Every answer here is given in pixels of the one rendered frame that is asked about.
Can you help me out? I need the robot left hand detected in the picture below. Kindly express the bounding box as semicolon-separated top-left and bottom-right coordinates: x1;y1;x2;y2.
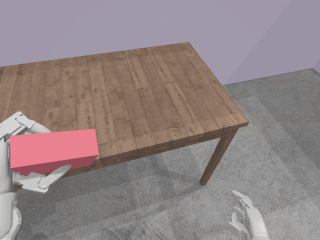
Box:
0;111;72;194

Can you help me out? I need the table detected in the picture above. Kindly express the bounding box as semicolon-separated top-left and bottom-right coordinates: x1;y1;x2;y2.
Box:
0;42;250;191

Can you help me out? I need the robot right hand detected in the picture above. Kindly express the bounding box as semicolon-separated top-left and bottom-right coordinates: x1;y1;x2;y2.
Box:
229;190;269;240

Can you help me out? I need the robot left forearm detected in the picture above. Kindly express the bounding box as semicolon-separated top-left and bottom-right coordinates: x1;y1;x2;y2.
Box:
0;192;24;240

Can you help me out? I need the sponge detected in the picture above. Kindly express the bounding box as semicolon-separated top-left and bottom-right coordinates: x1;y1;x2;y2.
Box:
10;129;99;176

